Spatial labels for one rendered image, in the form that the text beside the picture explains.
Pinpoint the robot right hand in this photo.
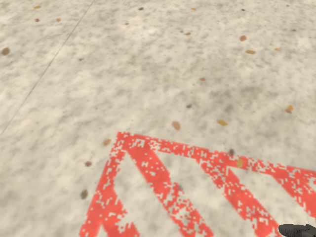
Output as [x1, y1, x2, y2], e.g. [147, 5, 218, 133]
[278, 224, 316, 237]

